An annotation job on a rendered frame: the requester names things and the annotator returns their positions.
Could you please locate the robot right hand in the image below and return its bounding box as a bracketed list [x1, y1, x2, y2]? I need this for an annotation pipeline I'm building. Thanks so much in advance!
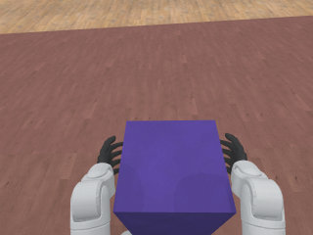
[220, 132, 247, 174]

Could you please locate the carton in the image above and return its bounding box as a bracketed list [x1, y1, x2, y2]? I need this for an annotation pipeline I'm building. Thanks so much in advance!
[112, 119, 237, 235]

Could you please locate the robot left forearm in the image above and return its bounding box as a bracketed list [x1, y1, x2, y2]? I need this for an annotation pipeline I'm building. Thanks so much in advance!
[69, 163, 115, 235]

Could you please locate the robot right forearm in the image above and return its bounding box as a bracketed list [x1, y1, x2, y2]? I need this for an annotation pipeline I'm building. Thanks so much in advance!
[231, 160, 286, 235]

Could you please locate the robot left hand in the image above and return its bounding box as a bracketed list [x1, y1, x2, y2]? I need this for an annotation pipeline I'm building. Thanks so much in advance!
[97, 136, 123, 175]

